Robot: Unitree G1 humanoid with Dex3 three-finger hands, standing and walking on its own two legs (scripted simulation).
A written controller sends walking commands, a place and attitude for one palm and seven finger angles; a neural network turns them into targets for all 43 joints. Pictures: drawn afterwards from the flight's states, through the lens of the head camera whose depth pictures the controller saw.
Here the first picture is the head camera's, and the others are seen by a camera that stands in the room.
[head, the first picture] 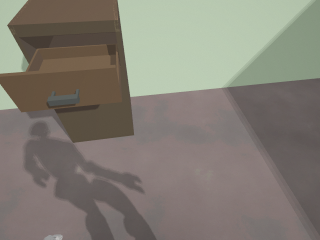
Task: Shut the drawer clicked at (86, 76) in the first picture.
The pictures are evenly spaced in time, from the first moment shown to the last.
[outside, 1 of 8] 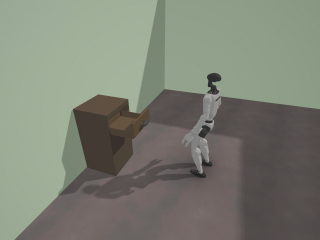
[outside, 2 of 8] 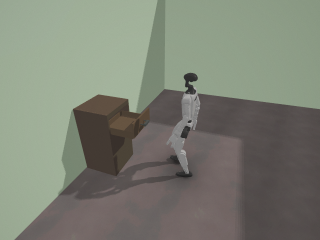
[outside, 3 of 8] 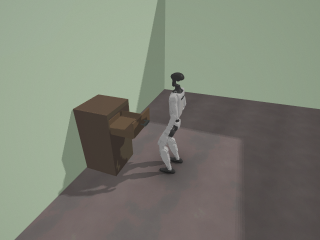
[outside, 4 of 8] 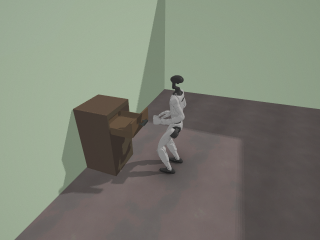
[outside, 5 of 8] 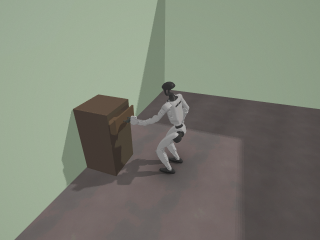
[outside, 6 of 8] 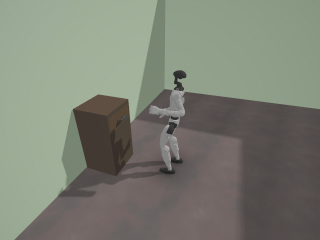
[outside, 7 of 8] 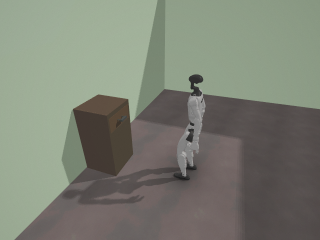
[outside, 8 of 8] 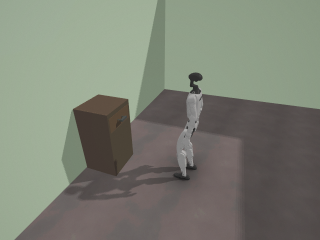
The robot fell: no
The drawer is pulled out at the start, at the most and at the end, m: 0.30 0.30 0.00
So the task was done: yes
